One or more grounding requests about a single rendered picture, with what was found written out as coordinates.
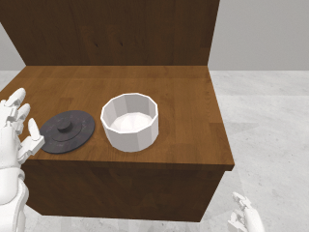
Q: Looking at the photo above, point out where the lid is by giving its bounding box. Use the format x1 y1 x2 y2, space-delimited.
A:
39 110 96 155

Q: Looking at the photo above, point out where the table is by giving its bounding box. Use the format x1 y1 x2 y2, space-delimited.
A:
0 0 235 222

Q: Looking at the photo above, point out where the robot left hand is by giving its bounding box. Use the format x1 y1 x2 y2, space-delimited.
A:
0 88 45 169

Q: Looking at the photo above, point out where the pot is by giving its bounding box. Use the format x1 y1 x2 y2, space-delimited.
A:
100 93 158 153

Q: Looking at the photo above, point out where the robot right hand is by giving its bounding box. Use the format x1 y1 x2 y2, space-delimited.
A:
227 192 266 232

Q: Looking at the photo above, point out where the left robot forearm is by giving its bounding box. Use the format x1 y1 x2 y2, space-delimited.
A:
0 167 29 232

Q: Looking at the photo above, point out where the knob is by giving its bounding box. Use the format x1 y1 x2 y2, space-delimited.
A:
56 119 72 133

